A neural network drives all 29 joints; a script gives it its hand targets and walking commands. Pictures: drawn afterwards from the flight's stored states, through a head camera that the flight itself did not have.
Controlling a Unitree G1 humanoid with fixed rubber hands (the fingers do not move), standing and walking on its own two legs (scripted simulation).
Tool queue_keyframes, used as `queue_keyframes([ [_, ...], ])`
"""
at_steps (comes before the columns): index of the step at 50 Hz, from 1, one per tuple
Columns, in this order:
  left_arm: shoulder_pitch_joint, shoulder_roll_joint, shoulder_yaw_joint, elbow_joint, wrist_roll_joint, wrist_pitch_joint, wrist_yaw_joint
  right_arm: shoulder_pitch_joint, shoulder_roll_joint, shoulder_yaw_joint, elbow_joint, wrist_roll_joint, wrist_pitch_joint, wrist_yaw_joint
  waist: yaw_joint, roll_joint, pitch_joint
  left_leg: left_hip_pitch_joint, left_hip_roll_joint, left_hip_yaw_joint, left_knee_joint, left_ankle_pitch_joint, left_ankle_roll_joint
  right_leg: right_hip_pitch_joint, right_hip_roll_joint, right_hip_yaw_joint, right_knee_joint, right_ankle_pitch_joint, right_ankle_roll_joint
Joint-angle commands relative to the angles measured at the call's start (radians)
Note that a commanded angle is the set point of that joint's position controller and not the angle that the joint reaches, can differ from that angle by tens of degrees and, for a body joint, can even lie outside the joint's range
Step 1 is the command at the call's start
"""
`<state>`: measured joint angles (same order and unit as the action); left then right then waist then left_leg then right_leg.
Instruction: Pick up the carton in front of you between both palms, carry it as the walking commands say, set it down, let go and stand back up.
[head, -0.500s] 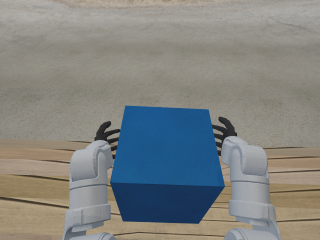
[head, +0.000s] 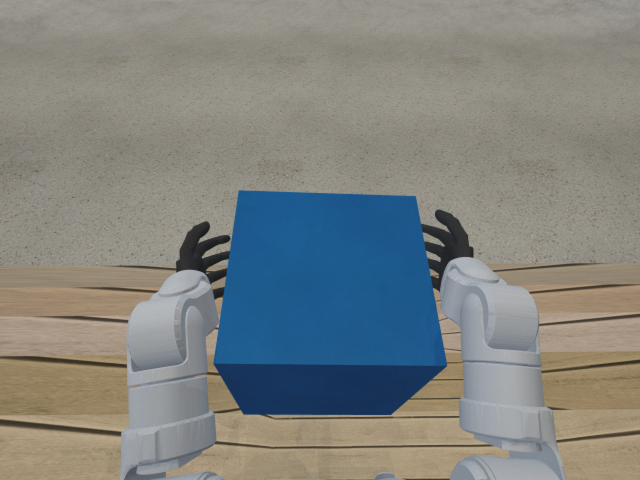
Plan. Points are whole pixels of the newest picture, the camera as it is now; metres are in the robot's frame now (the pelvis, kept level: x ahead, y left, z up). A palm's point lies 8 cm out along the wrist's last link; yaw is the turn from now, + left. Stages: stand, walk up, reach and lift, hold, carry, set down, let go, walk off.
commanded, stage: carry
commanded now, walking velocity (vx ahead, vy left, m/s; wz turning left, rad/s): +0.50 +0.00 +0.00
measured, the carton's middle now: (322, 314) +0.34 -0.01 +0.03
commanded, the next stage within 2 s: none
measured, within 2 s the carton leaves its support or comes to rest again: neither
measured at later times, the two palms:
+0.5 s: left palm (194, 181) +0.57 +0.17 +0.07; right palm (380, 173) +0.58 -0.13 +0.07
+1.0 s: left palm (193, 187) +0.88 +0.27 -0.19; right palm (308, 181) +0.87 -0.03 -0.18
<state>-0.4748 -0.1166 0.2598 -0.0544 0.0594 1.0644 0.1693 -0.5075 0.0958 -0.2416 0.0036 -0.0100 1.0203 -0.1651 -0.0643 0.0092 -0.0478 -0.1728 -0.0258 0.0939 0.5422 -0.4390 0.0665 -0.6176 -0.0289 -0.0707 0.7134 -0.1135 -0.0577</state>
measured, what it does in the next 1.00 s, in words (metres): goes down: right foot, then left foot 0.17 m lower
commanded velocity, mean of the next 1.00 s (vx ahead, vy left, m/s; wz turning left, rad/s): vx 0.24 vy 0.00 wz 0.00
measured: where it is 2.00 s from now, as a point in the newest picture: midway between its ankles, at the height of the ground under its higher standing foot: (255, 306)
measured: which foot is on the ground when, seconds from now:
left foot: down 0.00-0.04, up 0.06-0.60, down 0.62-1.00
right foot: up 0.00-0.02, down 0.04-0.62, up 0.64-1.00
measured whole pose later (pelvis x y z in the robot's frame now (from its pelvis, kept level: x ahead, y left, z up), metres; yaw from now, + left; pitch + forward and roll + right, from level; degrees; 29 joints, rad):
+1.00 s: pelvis +0.55 +0.14 -0.24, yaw +1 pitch +3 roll -3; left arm -0.36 -0.12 0.26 0.03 0.04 0.88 0.16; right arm -0.41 0.12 -0.22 0.12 0.01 0.83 -0.17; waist -0.09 0.01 0.01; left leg -0.37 -0.14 0.09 1.07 -0.76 0.20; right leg -0.74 0.00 0.01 0.97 0.06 -0.05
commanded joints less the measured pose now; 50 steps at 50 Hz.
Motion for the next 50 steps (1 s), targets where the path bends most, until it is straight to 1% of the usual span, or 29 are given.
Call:
queue_keyframes([
  [1, -0.507, -0.676, -0.547, -0.023, -0.155, -0.016, -0.02, -0.527, 0.771, 0.604, -0.06, 0.178, 0.025, 0.028, 0.228, -0.088, -0.429, -0.248, 0.028, 0.039, 0.618, 0.641, -0.009, 0.693, 0.01, 0.078, -0.16, 0.031, -0.124],
  [2, -0.534, -0.67, -0.548, -0.011, -0.159, -0.013, -0.02, -0.489, 0.774, 0.59, -0.05, 0.146, 0.032, 0.021, 0.168, -0.324, -0.415, -0.469, -0.099, -0.019, 0.829, 0.0, -0.034, 0.767, -0.19, 0.492, -0.291, 0.125, -0.208],
  [3, -0.561, -0.704, -0.585, -0.035, -0.187, -0.012, -0.027, -0.47, 0.754, 0.564, -0.036, 0.116, 0.033, 0.013, 0.114, -0.32, -0.462, -0.576, -0.07, -0.112, 0.922, -0.056, 0.002, 0.796, -0.268, 0.622, -0.304, 0.075, -0.253],
  [5, -0.64, -0.794, -0.648, -0.046, -0.259, -0.022, -0.051, -0.465, 0.76, 0.501, -0.037, 0.074, 0.027, 0.009, 0.135, -0.112, -0.4, -0.655, 0.031, -0.167, 0.867, -0.047, -0.006, 0.724, -0.265, 0.502, -0.189, 0.145, -0.247],
  [7, -0.728, -0.858, -0.71, -0.083, -0.323, -0.04, -0.076, -0.508, 0.801, 0.508, -0.066, 0.078, 0.012, 0.02, 0.119, -0.013, -0.38, -0.549, 0.054, -0.169, 0.617, -0.039, -0.024, 0.565, -0.213, 0.397, -0.177, 0.049, -0.207],
  [11, -0.756, -0.879, -0.744, -0.128, -0.358, -0.062, -0.083, -0.54, 0.826, 0.563, -0.101, 0.106, -0.007, 0.037, 0.127, -0.082, -0.429, -0.436, 0.036, -0.108, 0.517, 0.061, -0.011, 0.471, -0.249, 0.397, -0.157, -0.047, -0.255],
  [14, -0.671, -0.797, -0.696, -0.071, -0.308, -0.05, -0.06, -0.481, 0.774, 0.564, -0.071, 0.083, 0.004, 0.023, 0.148, -0.14, -0.4, -0.525, 0.049, -0.091, 0.612, 0.301, -0.012, 0.506, -0.236, 0.349, -0.086, -0.03, -0.223],
  [18, -0.598, -0.736, -0.635, -0.021, -0.25, -0.034, -0.035, -0.448, 0.726, 0.537, -0.034, 0.075, 0.022, 0.014, 0.162, -0.099, -0.335, -0.705, 0.054, -0.095, 0.604, 0.173, -0.02, 0.604, -0.247, 0.393, -0.018, 0.148, -0.18],
  [19, -0.561, -0.728, -0.612, 0.038, -0.224, -0.026, -0.031, -0.463, 0.718, 0.533, -0.012, 0.078, 0.024, 0.013, 0.198, -0.09, -0.293, -0.87, 0.088, -0.216, 0.576, 0.259, -0.036, 0.742, -0.243, 0.453, 0.072, 0.11, -0.157],
  [21, -0.509, -0.712, -0.573, 0.121, -0.186, -0.021, -0.02, -0.457, 0.683, 0.503, 0.041, 0.071, 0.03, 0.01, 0.27, -0.071, -0.177, -1.056, 0.064, -0.16, 0.399, 0.252, -0.076, 0.827, -0.177, 0.45, 0.171, -0.005, -0.132],
  [24, -0.574, -0.766, -0.576, 0.151, -0.199, -0.034, -0.022, -0.458, 0.701, 0.456, 0.067, 0.057, 0.016, 0.006, 0.199, -0.071, -0.188, -0.605, 0.053, -0.062, 0.217, 0.552, -0.077, 0.464, -0.148, 0.317, 0.203, -0.199, -0.083],
  [25, -0.583, -0.793, -0.592, 0.146, -0.223, -0.039, -0.029, -0.491, 0.722, 0.461, 0.057, 0.072, 0.015, 0.005, 0.164, -0.065, -0.142, -0.301, 0.054, -0.028, 0.001, 0.804, -0.081, 0.216, -0.093, 0.183, 0.189, -0.389, -0.04],
  [26, -0.616, -0.803, -0.596, 0.14, -0.233, -0.042, -0.035, -0.493, 0.723, 0.451, 0.048, 0.069, 0.016, 0.002, 0.075, -0.192, -0.196, 0.001, 0.017, 0.076, 0.102, 0.948, -0.094, 0.04, -0.113, 0.113, 0.237, -0.41, -0.008],
  [27, -0.619, -0.824, -0.595, 0.14, -0.23, -0.045, -0.036, -0.5, 0.739, 0.447, 0.041, 0.075, 0.017, 0.002, -0.032, -0.24, -0.243, 0.199, 0.032, 0.083, 0.172, 0.96, -0.071, -0.057, -0.122, 0.042, 0.411, -0.332, 0.023],
  [28, -0.614, -0.838, -0.587, 0.17, -0.218, -0.045, -0.029, -0.492, 0.722, 0.441, 0.067, 0.064, 0.016, 0.001, -0.123, -0.16, -0.296, 0.271, 0.027, 0.077, 0.139, 0.788, -0.028, -0.027, -0.09, -0.038, 0.659, -0.104, 0.041],
  [29, -0.599, -0.818, -0.562, 0.191, -0.197, -0.046, -0.017, -0.468, 0.714, 0.441, 0.101, 0.055, 0.015, 0.001, -0.184, 0.039, -0.336, 0.33, 0.054, 0.009, 0.02, 0.575, 0.034, -0.029, -0.017, -0.095, 1.011, -0.171, 0.071],
  [30, -0.588, -0.795, -0.504, 0.235, -0.155, -0.049, -0.004, -0.458, 0.694, 0.432, 0.15, 0.052, 0.011, 0.002, -0.187, 0.19, -0.299, 0.402, 0.111, -0.132, 0.067, 0.562, 0.071, -0.194, 0.103, -0.042, 1.322, -0.667, 0.11],
  [31, -0.542, -0.731, -0.452, 0.219, -0.11, -0.051, 0.009, -0.502, 0.695, 0.455, 0.152, 0.073, 0.001, 0.003, -0.1, 0.279, -0.245, 0.321, 0.232, -0.402, 0.08, 0.64, 0.044, -0.331, 0.127, 0.053, 1.325, -0.634, 0.104],
  [32, -0.557, -0.702, -0.422, 0.176, -0.079, -0.051, 0.024, -0.608, 0.736, 0.517, 0.126, 0.119, -0.008, 0.012, 0.021, 0.22, -0.232, 0.227, 0.307, -0.584, 0.014, 0.57, 0.044, -0.369, 0.097, 0.087, 1.209, -0.509, 0.099],
  [33, -0.582, -0.709, -0.424, 0.159, -0.087, -0.058, 0.034, -0.67, 0.812, 0.576, 0.055, 0.207, -0.029, 0.016, 0.034, 0.091, -0.288, 0.108, 0.324, -0.604, -0.004, 0.267, 0.099, -0.291, 0.022, 0.16, 1.026, -0.412, 0.068],
  [34, -0.657, -0.759, -0.438, 0.111, -0.101, -0.074, 0.039, -0.727, 0.863, 0.625, 0.005, 0.264, -0.048, 0.025, 0.066, 0.083, -0.301, 0.073, 0.314, -0.624, 0.031, 0.223, 0.118, -0.241, -0.024, 0.185, 0.915, -0.435, 0.077],
  [35, -0.659, -0.773, -0.453, 0.106, -0.112, -0.091, 0.034, -0.727, 0.889, 0.65, -0.031, 0.29, -0.071, 0.03, 0.046, 0.095, -0.305, 0.023, 0.297, -0.612, 0.066, 0.37, 0.121, -0.211, -0.027, 0.172, 0.843, -0.425, 0.081],
  [36, -0.687, -0.787, -0.5, 0.035, -0.157, -0.116, 0.023, -0.749, 0.887, 0.656, -0.09, 0.314, -0.096, 0.034, 0.032, 0.129, -0.342, 0.029, 0.312, -0.635, 0.064, 0.417, 0.143, -0.199, -0.031, 0.162, 0.719, -0.244, 0.066],
  [38, -0.691, -0.811, -0.555, 0.021, -0.182, -0.145, 0.007, -0.723, 0.903, 0.685, -0.09, 0.342, -0.119, 0.047, 0.02, 0.104, -0.355, 0.036, 0.323, -0.594, 0.101, 0.501, 0.176, -0.19, -0.015, 0.133, 0.615, -0.113, 0.049],
  [41, -0.579, -0.836, -0.598, 0.022, -0.18, -0.179, -0.011, -0.612, 0.909, 0.676, -0.053, 0.306, -0.142, 0.055, -0.001, 0.1, -0.427, 0.156, 0.295, -0.551, 0.18, 0.652, 0.163, -0.229, 0.002, 0.142, 0.552, -0.114, 0.012],
  [43, -0.531, -0.829, -0.613, 0.0, -0.182, -0.203, -0.019, -0.523, 0.892, 0.665, -0.032, 0.266, -0.157, 0.058, -0.001, 0.106, -0.453, 0.237, 0.269, -0.477, 0.259, 0.807, 0.14, -0.285, 0.001, 0.134, 0.567, -0.004, -0.018],
  [44, -0.511, -0.817, -0.619, 0.041, -0.187, -0.21, -0.018, -0.483, 0.889, 0.661, 0.0, 0.249, -0.166, 0.054, -0.045, 0.006, -0.412, 0.262, 0.156, -0.384, 0.379, 0.559, 0.085, -0.332, 0.01, 0.134, 0.382, 0.174, -0.006],
  [47, -0.477, -0.79, -0.634, 0.047, -0.164, -0.232, -0.016, -0.393, 0.864, 0.648, 0.039, 0.211, -0.186, 0.05, -0.102, 0.011, -0.274, 0.208, 0.039, -0.304, 0.386, 0.669, 0.042, -0.302, 0.094, -0.032, 0.148, 0.231, 0.012],
  [50, -0.393, -0.765, -0.611, 0.078, -0.122, -0.239, -0.012, -0.396, 0.841, 0.664, 0.045, 0.198, -0.197, 0.052, -0.09, -0.022, -0.228, 0.07, 0.0, -0.234, 0.447, 0.534, 0.036, -0.021, 0.149, -0.13, -0.131, 0.458, 0.036],
])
